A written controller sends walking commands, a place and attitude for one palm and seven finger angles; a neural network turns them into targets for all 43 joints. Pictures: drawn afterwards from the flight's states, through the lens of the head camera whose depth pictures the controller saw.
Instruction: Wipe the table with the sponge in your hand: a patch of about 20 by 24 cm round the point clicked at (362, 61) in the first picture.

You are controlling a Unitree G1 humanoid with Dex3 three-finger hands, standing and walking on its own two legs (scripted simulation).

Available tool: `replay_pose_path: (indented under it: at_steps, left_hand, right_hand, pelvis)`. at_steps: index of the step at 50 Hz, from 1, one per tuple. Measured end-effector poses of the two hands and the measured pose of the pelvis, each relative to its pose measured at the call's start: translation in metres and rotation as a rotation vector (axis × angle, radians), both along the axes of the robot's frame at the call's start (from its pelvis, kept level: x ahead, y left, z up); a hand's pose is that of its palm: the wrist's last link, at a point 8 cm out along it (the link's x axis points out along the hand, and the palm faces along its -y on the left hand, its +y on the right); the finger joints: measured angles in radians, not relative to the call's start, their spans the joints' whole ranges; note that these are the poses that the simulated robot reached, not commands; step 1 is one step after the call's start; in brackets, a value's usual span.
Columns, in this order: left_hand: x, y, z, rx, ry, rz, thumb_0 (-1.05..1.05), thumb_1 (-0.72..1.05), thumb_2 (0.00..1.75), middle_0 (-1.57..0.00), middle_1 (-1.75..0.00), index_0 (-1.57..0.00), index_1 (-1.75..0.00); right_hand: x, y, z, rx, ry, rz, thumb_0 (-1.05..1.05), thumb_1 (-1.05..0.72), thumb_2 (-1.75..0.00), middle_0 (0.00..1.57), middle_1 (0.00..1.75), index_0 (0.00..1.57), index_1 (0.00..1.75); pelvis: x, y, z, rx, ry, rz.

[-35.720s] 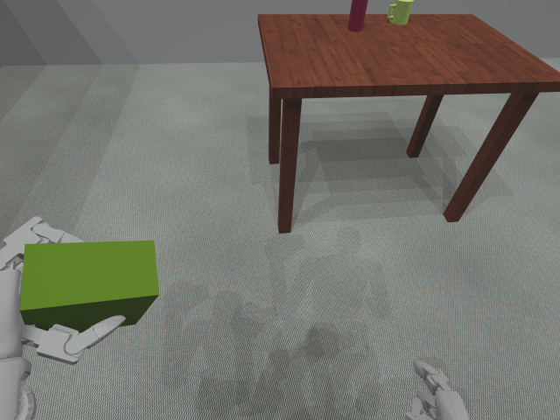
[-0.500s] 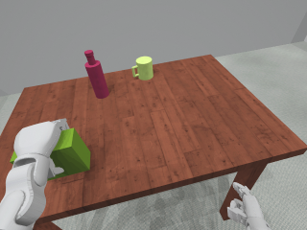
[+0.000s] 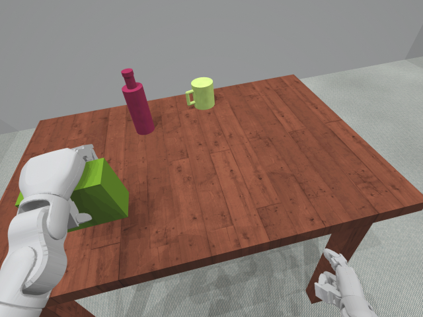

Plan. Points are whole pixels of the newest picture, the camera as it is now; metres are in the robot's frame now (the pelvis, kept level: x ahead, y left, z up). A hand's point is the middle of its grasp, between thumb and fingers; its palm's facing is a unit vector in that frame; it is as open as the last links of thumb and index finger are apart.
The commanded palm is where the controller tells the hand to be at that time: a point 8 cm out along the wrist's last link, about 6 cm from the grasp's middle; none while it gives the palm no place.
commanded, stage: lift the sponge slowly off the table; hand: left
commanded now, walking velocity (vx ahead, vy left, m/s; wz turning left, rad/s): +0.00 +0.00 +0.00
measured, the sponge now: (84, 202) +0.25 +0.29 +0.12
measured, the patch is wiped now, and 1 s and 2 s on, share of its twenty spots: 0.90 0.90 0.90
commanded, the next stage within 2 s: bring the sponge back beside the body in 0.18 s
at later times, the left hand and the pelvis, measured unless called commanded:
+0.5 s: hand (75, 193) +0.24 +0.28 +0.16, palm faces +0.12 -0.07 -0.99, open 10.1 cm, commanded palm +0.20 +0.28 +0.23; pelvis +0.00 -0.01 +0.00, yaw +0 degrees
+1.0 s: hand (68, 206) +0.22 +0.28 +0.15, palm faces +0.15 -0.09 -0.99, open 10.1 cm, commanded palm +0.17 +0.27 +0.22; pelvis +0.00 +0.00 +0.00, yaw -1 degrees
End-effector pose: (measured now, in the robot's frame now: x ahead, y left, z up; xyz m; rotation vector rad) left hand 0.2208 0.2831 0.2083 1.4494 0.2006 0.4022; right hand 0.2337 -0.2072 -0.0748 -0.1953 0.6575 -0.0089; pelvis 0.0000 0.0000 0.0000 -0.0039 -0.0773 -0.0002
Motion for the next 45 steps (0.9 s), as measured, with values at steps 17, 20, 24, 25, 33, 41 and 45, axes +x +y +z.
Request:
replay_pose_path:
  at_steps: [17, 20, 24, 25, 33, 41, 45]
  left_hand:
    - [0.003, -0.006, 0.006, -0.008, 0.000, 0.024, 0.00, -0.51, 1.06, -0.73, -1.34, -0.75, -1.33]
    - [0.000, -0.005, 0.003, -0.004, 0.016, 0.026, 0.00, -0.51, 1.06, -0.73, -1.34, -0.75, -1.33]
    - [-0.006, -0.006, 0.001, 0.002, 0.027, 0.015, 0.00, -0.51, 1.06, -0.73, -1.34, -0.75, -1.33]
    - [-0.007, -0.006, 0.000, 0.002, 0.029, 0.012, 0.00, -0.51, 1.06, -0.73, -1.34, -0.75, -1.33]
    - [-0.013, -0.006, -0.001, 0.006, 0.019, -0.007, 0.00, -0.51, 1.06, -0.73, -1.34, -0.75, -1.33]
    - [-0.022, -0.009, -0.001, -0.009, 0.000, -0.018, 0.00, -0.51, 1.06, -0.73, -1.34, -0.75, -1.33]
    - [-0.026, -0.008, -0.003, -0.013, -0.002, -0.010, 0.00, -0.51, 1.06, -0.73, -1.34, -0.75, -1.33]
  right_hand:
    - [-0.001, -0.002, 0.001, 0.023, -0.019, 0.014, 0.01, -0.90, -0.90, 0.20, 0.30, 0.16, 0.28]
    - [-0.001, -0.004, 0.001, 0.018, -0.021, 0.019, 0.01, -0.90, -0.90, 0.20, 0.30, 0.17, 0.29]
    - [-0.001, -0.005, 0.001, 0.013, -0.024, 0.023, 0.01, -0.90, -0.90, 0.20, 0.30, 0.18, 0.30]
    - [-0.001, -0.005, 0.001, 0.012, -0.024, 0.024, 0.01, -0.90, -0.90, 0.20, 0.30, 0.18, 0.30]
    - [-0.001, -0.004, 0.001, 0.006, -0.025, 0.020, 0.01, -0.90, -0.90, 0.20, 0.30, 0.18, 0.30]
    - [-0.002, -0.002, 0.001, 0.014, -0.023, 0.013, 0.01, -0.90, -0.90, 0.20, 0.30, 0.16, 0.29]
    - [-0.002, -0.001, 0.002, 0.013, -0.023, 0.015, 0.01, -0.90, -0.90, 0.20, 0.30, 0.16, 0.28]
  pelvis:
    - [-0.003, -0.007, -0.002, 0.002, 0.008, -0.006]
    - [-0.002, -0.008, -0.002, 0.002, 0.008, -0.004]
    - [-0.002, -0.009, -0.002, 0.001, 0.006, -0.002]
    - [-0.002, -0.009, -0.002, 0.001, 0.005, -0.002]
    - [-0.002, -0.008, -0.003, -0.001, 0.001, -0.003]
    - [-0.002, -0.005, -0.002, 0.000, -0.002, -0.009]
    - [-0.002, -0.004, -0.002, 0.000, -0.004, -0.009]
